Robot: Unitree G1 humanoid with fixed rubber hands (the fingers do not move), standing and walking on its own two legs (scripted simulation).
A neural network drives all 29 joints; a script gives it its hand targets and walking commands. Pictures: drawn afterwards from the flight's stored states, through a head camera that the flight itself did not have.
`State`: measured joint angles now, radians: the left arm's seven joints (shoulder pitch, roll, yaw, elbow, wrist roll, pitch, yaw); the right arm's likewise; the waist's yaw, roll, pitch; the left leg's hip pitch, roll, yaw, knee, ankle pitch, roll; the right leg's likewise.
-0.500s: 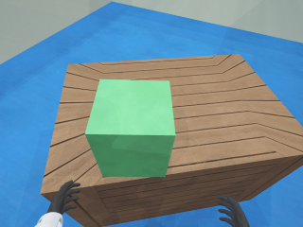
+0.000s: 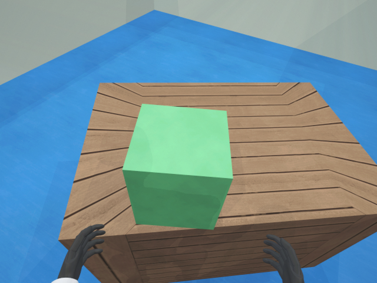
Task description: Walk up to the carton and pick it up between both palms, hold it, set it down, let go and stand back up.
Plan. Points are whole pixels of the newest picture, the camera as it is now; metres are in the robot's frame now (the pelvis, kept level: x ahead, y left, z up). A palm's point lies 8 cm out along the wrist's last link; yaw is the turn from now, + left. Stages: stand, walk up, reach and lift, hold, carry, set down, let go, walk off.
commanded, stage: reach and lift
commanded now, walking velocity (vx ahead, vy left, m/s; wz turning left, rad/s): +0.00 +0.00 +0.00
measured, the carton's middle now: (179, 169) +0.38 +0.03 -0.01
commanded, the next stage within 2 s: none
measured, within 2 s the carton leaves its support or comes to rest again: neither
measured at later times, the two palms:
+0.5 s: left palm (69, 250) +0.18 +0.24 -0.01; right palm (280, 252) +0.19 -0.18 -0.01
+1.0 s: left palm (66, 202) +0.25 +0.25 +0.06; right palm (286, 213) +0.24 -0.18 +0.06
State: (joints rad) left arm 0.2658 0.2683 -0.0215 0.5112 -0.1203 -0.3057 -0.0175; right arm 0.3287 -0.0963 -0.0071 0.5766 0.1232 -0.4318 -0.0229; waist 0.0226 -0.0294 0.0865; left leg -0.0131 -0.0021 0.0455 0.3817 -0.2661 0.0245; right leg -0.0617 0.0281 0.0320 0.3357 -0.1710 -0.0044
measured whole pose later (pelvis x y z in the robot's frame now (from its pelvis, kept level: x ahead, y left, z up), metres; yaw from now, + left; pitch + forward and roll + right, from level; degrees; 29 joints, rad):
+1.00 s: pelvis +0.01 +0.00 +0.00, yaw +1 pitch -5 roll -1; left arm 0.09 0.33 0.05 0.07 -0.25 0.14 -0.08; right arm 0.23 -0.13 0.02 -0.04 0.20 0.09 -0.17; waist 0.04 0.01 0.05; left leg 0.00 0.00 0.03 0.34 -0.25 0.02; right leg -0.03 0.03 0.02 0.27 -0.15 -0.01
